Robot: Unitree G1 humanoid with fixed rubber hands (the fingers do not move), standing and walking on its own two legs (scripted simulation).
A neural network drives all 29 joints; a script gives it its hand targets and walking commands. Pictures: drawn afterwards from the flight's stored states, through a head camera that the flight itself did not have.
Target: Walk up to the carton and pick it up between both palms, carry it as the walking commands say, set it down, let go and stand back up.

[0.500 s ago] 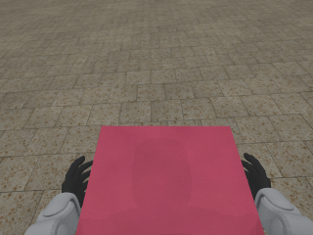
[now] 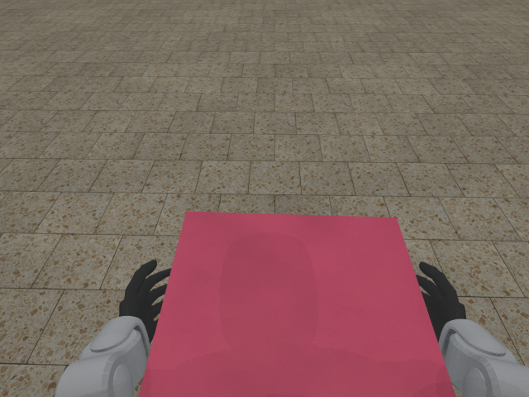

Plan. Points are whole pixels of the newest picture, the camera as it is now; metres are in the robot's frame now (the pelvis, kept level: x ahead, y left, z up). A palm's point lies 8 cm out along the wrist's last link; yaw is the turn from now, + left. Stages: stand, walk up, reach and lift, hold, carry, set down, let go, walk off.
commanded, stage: carry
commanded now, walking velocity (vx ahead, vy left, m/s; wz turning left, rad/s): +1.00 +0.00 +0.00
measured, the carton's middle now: (286, 334) +0.24 +0.00 +0.01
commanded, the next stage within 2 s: none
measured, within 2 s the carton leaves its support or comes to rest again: neither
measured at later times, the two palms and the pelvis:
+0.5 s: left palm (213, 113) +0.73 +0.16 +0.09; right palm (379, 125) +0.69 -0.22 +0.09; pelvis +0.47 -0.01 +0.02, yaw -4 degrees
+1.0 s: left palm (231, 64) +0.96 +0.14 +0.11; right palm (367, 66) +0.97 -0.25 +0.10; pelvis +0.73 -0.05 +0.02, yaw +0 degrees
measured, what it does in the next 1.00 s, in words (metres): walks ahead: left foot, then right foot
